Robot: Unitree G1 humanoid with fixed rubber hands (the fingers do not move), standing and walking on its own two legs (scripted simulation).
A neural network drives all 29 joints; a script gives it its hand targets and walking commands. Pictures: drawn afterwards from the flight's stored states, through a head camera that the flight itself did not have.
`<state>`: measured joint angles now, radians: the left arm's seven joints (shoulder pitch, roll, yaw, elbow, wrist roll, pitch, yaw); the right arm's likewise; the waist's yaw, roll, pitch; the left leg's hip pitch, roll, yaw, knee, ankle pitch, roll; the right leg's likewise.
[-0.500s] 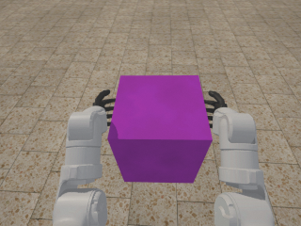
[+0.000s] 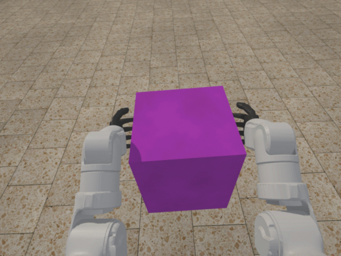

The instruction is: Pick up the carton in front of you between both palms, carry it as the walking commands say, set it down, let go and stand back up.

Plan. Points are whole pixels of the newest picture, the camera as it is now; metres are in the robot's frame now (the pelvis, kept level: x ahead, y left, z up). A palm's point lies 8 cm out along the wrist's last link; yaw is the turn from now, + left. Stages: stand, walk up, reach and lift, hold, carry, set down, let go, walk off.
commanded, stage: carry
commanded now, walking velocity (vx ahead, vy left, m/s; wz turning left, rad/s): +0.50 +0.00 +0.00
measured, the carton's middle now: (183, 152) +0.37 -0.01 +0.04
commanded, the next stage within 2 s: none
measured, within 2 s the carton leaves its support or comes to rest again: neither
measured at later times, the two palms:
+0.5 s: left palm (113, 75) +0.62 +0.21 +0.11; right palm (209, 76) +0.60 -0.09 +0.11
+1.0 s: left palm (128, 47) +0.80 +0.19 +0.10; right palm (207, 44) +0.82 -0.11 +0.10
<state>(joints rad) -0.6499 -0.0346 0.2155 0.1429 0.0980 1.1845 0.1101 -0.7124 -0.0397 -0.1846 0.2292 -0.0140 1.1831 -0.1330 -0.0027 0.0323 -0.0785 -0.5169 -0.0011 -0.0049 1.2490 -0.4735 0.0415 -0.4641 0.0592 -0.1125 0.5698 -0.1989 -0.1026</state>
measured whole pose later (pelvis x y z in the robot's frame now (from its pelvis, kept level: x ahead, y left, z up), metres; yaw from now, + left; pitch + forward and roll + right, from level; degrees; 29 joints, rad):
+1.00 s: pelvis +0.56 +0.02 +0.02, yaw +3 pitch +4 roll +0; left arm -0.14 -0.13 0.10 -0.25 0.12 1.21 0.08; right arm -0.13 0.13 -0.10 -0.26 -0.13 1.22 -0.08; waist 0.02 0.01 -0.16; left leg -0.55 0.10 0.08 0.94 -0.29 -0.01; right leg -0.25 -0.01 -0.21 0.35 -0.19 -0.07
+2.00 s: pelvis +1.17 +0.05 +0.03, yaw +2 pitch +4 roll +2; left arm -0.12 -0.13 0.10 -0.32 0.11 1.16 0.08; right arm -0.13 0.13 -0.08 -0.33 -0.13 1.18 -0.08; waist 0.02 0.01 -0.05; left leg -0.57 0.09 0.10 0.82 -0.25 -0.02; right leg -0.20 -0.05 -0.21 0.33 -0.20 -0.05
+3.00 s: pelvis +1.34 +0.07 +0.00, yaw -1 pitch +2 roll +1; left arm -0.16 -0.13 0.11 -0.31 0.13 1.22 0.08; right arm -0.16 0.13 -0.10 -0.31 -0.13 1.22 -0.08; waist 0.00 -0.01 -0.11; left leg -0.37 0.07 0.18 0.58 -0.25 0.02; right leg -0.14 -0.07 -0.16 0.54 -0.44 0.01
